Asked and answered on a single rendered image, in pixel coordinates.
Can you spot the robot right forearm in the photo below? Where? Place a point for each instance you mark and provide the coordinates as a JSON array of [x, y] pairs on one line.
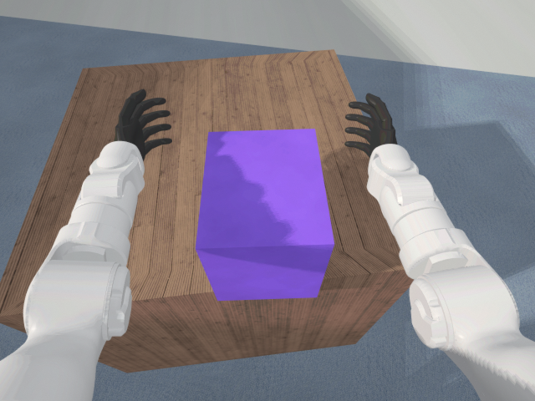
[[427, 239]]

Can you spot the right robot hand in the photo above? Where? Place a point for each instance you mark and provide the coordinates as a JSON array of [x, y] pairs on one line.
[[381, 131]]

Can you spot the robot left forearm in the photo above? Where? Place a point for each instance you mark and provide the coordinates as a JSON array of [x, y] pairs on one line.
[[103, 214]]

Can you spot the pedestal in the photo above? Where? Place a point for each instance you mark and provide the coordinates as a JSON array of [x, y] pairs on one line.
[[176, 319]]

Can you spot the left robot hand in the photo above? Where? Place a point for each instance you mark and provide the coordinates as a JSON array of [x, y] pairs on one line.
[[132, 122]]

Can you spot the robot right upper arm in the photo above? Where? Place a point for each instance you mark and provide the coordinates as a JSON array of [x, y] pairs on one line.
[[469, 314]]

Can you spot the carton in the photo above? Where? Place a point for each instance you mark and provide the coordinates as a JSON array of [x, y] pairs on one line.
[[264, 229]]

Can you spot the robot left upper arm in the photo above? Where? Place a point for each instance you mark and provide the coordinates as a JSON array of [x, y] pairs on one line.
[[76, 307]]

